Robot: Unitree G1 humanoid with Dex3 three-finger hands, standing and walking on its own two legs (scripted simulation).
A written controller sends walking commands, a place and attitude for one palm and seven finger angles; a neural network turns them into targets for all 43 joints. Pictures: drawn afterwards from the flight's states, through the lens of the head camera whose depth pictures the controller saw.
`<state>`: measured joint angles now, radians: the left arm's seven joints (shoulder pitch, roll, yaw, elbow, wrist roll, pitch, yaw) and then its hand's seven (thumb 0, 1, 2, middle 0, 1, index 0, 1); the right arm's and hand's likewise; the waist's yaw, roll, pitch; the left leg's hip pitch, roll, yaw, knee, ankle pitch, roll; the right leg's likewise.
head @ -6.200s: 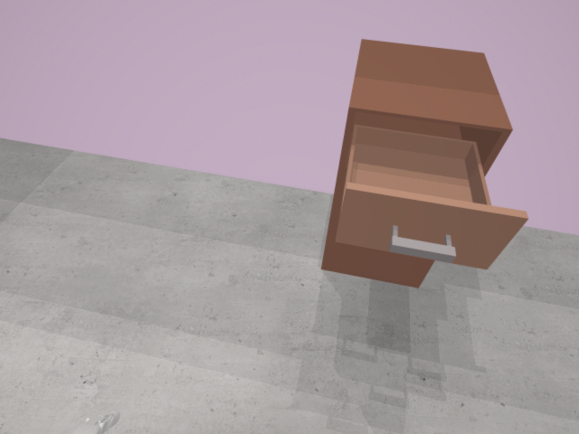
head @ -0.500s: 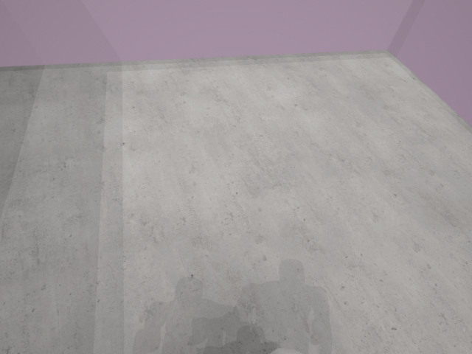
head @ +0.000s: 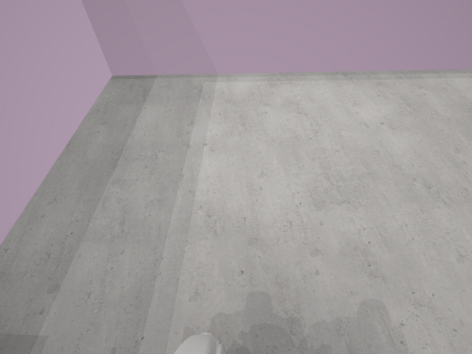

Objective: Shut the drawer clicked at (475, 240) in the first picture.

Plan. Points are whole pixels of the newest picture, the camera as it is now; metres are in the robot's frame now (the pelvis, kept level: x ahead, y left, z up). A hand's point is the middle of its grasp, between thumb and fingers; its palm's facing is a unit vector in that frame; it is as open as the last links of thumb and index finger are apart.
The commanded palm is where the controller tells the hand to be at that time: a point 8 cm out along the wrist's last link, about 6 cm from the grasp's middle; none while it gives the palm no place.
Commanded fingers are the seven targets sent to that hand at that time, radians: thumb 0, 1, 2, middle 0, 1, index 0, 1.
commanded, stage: turn to face it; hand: left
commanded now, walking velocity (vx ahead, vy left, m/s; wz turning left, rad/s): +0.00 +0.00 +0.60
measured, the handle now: out of the picture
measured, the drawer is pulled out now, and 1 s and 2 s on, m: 0.29 0.29 0.29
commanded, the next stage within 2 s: none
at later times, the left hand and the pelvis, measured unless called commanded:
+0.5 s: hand out of the picture -0.02 +0.29 -0.18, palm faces +0.34 -0.91 -0.24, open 7.4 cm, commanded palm none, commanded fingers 0.00 0.90 0.90 -0.20 -0.30 -0.20 -0.30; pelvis +0.00 +0.07 +0.00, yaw +18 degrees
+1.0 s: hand out of the picture +0.01 +0.25 -0.14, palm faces +0.56 -0.78 -0.28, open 7.4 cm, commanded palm none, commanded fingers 0.00 0.90 0.90 -0.20 -0.30 -0.20 -0.30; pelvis +0.02 +0.03 +0.00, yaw +37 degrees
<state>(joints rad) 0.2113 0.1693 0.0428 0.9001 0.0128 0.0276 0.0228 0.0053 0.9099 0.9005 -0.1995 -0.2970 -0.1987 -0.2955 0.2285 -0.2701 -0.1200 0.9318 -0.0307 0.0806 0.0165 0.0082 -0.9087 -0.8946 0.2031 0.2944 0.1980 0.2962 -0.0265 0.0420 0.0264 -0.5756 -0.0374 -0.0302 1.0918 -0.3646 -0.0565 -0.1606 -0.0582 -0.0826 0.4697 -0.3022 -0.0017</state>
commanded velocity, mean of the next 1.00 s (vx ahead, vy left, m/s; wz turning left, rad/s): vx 0.00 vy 0.00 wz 0.60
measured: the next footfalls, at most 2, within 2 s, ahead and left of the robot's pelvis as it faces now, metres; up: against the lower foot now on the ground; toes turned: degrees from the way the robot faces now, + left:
left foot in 0.32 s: +0.01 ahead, +0.16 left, +0.00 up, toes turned +18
right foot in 0.86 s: +0.10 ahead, -0.06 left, +0.00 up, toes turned +31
